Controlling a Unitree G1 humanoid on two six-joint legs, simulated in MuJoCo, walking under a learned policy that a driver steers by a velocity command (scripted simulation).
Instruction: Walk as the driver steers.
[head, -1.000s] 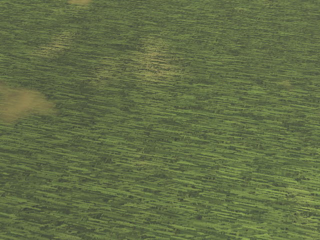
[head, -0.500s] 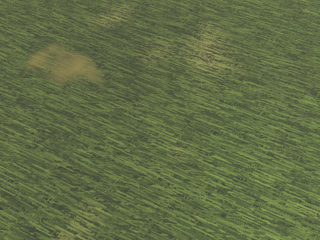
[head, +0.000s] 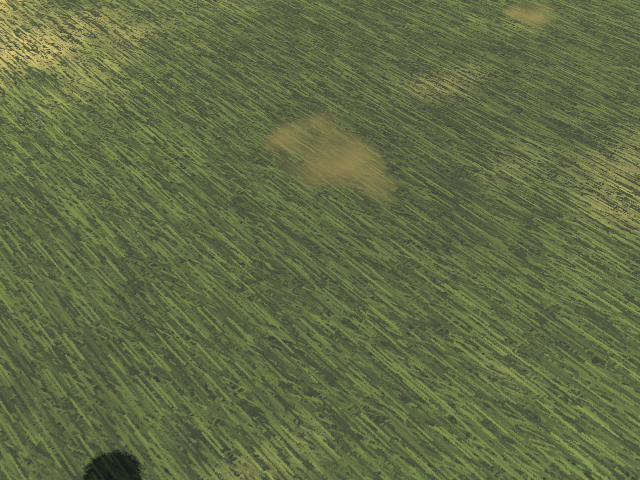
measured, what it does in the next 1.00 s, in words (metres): walks ahead, turning right: left foot, then right foot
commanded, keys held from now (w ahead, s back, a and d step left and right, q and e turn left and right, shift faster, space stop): w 0.10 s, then w+e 0.90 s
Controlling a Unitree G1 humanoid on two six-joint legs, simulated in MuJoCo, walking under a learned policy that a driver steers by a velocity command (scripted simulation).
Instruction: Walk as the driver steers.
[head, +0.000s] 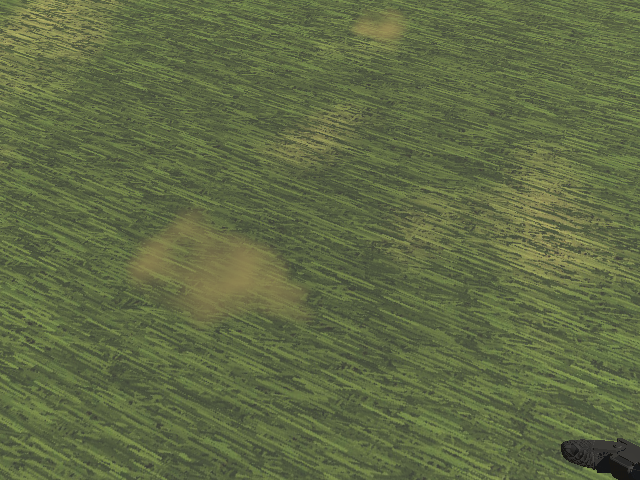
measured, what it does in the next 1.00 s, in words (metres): walks ahead: left foot, then right foot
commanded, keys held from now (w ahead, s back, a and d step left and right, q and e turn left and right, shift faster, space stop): w+e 0.26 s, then w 0.26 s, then w+q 0.48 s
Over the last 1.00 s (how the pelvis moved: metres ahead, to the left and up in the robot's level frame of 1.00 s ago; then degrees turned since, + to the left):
0.48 0.06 0.00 -21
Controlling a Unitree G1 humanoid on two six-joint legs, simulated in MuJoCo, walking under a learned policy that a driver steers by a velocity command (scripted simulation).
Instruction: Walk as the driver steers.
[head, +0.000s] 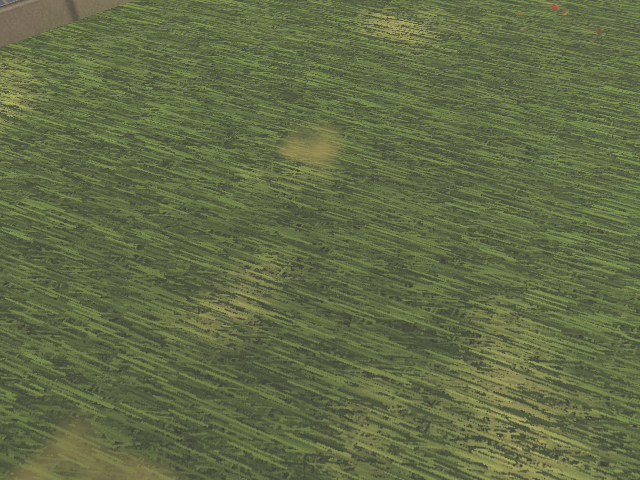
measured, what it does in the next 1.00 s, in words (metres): walks ahead, turning left: left foot, then right foot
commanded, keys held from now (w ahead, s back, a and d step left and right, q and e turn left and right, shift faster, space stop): w+q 0.02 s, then q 0.60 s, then no key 0.38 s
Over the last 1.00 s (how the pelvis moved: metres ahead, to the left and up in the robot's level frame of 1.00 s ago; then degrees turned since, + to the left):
0.50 -0.07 0.00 -4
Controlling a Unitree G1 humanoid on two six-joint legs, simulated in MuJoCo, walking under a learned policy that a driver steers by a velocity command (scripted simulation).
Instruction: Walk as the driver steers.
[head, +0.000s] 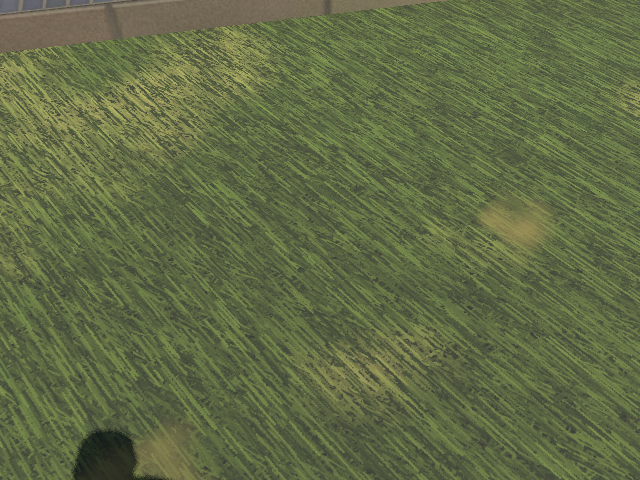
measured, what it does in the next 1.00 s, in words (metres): walks ahead: left foot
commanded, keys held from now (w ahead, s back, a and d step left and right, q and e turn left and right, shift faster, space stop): no key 0.18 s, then w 0.54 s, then w+e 0.28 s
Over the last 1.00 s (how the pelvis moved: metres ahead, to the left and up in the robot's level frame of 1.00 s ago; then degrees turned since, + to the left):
0.23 0.02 0.00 28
